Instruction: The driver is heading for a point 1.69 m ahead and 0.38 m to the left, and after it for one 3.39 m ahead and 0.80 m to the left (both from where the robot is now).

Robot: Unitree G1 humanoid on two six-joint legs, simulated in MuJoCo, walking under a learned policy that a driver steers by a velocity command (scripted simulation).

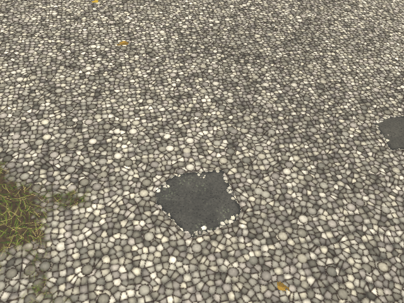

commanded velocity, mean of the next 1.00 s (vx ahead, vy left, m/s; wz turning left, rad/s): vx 0.47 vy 0.00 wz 0.23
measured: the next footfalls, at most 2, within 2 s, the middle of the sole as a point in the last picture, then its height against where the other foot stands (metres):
right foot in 0.46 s outside the picture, level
left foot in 0.98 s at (147, 260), level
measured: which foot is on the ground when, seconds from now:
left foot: down 0.00-0.46, up 0.48-0.96, down 0.98-1.00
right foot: up 0.00-0.44, down 0.46-0.98, up 1.00-1.00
